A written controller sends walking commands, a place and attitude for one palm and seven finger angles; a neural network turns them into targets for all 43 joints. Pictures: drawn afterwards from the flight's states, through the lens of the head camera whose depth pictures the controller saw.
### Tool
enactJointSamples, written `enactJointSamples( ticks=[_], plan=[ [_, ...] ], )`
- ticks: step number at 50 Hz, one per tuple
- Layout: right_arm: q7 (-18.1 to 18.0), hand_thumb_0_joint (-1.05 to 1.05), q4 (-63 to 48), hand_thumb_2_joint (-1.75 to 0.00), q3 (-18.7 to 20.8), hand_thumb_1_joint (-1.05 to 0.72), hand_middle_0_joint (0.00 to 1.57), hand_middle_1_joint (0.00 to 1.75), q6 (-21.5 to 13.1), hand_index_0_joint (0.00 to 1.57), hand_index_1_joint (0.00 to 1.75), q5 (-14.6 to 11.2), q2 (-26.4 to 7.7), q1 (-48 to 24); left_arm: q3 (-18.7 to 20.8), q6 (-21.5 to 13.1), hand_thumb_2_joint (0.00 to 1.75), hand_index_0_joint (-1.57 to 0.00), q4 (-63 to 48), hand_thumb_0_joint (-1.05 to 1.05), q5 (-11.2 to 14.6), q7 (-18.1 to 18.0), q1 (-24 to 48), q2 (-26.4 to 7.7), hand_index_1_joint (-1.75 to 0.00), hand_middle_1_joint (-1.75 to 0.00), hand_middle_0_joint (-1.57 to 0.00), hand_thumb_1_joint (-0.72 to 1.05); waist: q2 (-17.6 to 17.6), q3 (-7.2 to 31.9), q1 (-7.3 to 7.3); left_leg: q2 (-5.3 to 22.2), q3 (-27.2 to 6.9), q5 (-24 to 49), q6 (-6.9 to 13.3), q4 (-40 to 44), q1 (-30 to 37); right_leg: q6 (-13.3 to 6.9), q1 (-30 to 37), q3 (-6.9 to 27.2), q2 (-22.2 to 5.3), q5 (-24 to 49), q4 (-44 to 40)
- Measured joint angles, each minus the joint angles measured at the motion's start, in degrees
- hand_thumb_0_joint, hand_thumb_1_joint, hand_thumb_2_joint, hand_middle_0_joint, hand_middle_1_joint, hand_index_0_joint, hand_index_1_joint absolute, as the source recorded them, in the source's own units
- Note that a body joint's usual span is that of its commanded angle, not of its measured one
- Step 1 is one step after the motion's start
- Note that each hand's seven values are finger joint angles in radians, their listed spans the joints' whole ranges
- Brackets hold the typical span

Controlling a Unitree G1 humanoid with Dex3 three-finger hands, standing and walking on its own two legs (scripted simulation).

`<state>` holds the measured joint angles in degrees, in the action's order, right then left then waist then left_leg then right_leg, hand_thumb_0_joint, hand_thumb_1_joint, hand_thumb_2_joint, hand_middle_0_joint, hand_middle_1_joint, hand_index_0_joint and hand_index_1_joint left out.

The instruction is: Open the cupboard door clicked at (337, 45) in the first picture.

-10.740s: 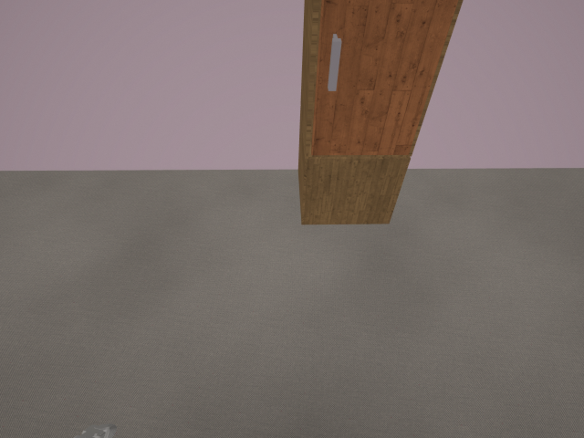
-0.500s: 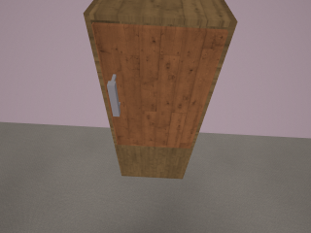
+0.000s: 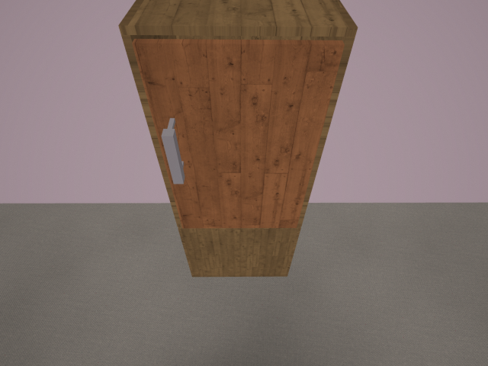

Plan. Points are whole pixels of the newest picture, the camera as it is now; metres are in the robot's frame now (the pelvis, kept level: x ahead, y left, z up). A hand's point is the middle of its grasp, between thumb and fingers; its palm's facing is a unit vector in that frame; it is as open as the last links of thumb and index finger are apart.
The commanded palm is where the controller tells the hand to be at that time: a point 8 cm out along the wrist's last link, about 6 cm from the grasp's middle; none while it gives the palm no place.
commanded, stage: come to a stop and stand still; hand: left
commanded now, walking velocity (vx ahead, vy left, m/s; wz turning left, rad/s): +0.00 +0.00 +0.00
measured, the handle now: (175, 151) +0.54 +0.19 +0.02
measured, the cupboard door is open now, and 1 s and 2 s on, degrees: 0 0 0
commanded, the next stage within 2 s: look again from close up in 0.36 s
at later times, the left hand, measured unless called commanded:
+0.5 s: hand out of the picture -0.08 +0.16 -0.17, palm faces +0.04 -0.99 -0.13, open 7.4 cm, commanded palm none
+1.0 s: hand out of the picture -0.01 +0.22 -0.17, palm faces +0.07 -0.98 -0.19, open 7.4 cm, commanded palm none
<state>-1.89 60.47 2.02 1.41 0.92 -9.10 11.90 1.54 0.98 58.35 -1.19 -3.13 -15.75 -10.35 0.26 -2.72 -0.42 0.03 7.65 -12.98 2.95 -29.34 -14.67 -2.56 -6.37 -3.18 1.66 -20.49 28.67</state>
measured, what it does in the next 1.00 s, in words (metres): shifts its weight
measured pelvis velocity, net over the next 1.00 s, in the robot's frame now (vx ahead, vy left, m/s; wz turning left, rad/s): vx -0.04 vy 0.04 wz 0.04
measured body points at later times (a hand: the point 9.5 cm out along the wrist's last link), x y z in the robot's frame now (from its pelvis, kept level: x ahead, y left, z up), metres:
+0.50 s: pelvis -0.02 +0.02 +0.01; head -0.01 +0.02 +0.46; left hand -0.08 +0.21 -0.16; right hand -0.05 -0.19 -0.15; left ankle +0.04 +0.08 -0.73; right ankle -0.05 -0.08 -0.73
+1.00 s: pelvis -0.04 +0.04 +0.00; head -0.05 +0.06 +0.45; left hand -0.01 +0.27 -0.16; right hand +0.03 -0.20 -0.13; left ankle +0.04 +0.09 -0.73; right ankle -0.05 -0.08 -0.73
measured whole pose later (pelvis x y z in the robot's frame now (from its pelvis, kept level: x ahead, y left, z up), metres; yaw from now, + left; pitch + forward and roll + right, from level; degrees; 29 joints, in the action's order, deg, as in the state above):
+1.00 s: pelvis -0.04 +0.04 +0.00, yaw +2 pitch -2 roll -2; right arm -0.1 56.8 0.8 -0.3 1.1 -10.5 14.1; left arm 0.1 0.1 54.9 -1.6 -2.2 -18.5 -10.9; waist -0.9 0.4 -0.3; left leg -2.4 6.5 -8.1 6.4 -26.0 -16.3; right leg 0.3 -7.6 -4.8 -0.4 -16.1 26.0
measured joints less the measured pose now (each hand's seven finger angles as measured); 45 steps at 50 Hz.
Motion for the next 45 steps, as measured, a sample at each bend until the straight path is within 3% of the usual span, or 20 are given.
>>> enactJointSamples(
  ticks=[11,23,27,34,45],
  plan=[
    [1.06,0.00,4.06,-0.90,-1.47,-0.91,0.20,0.30,-0.38,0.20,0.30,0.08,0.47,4.99,-1.49,-0.19,0.90,-0.20,2.96,0.00,0.06,1.21,-1.72,1.79,-0.30,-0.30,-0.19,0.91,-0.42,1.37,0.57,-1.17,-0.25,5.47,0.68,7.66,1.60,0.72,0.77,-0.36,-0.62,4.54,-5.64],
    [0.56,0.00,6.15,-0.90,-1.60,-0.91,0.20,0.30,-1.09,0.20,0.30,-0.18,2.73,7.41,-1.84,-0.63,0.90,-0.20,6.73,0.00,0.08,0.94,-7.04,4.62,-0.30,-0.30,-0.19,0.91,-1.14,1.64,0.30,-1.69,-0.29,6.50,1.27,9.04,1.37,1.16,0.30,-0.42,-1.04,5.20,-6.38],
    [1.07,0.00,1.74,-0.90,-1.52,-0.91,0.20,0.30,-2.28,0.20,0.30,0.28,1.84,7.97,-2.71,-1.42,0.90,-0.20,4.82,0.01,-0.26,1.35,-7.13,3.98,-0.30,-0.30,-0.20,0.91,0.13,0.58,1.20,-1.74,-1.95,4.99,1.63,4.46,-1.54,1.14,-0.97,-2.29,-1.16,3.96,-3.83],
    [0.61,0.01,-2.47,-0.90,-0.68,-0.92,0.20,0.30,-1.78,0.20,0.30,0.59,-0.51,5.89,-1.46,-1.16,0.90,-0.20,0.93,0.01,-0.24,0.42,-5.99,2.00,-0.30,-0.30,-0.20,0.91,0.83,2.82,0.93,-1.55,-2.14,1.84,2.35,-1.31,-3.73,1.54,-2.47,-2.55,-1.34,1.41,0.73],
    [1.44,0.00,-4.37,-0.90,-1.14,-0.91,0.20,0.30,-1.88,0.20,0.30,0.31,-1.46,2.50,-1.32,-1.02,0.90,-0.20,-3.67,0.00,-0.34,0.74,-2.64,-0.18,-0.30,-0.30,-0.19,0.91,-0.63,3.43,0.11,-2.02,-1.33,3.43,3.11,1.21,-2.13,2.42,-1.51,-1.78,-1.80,2.99,-0.91]
  ],
)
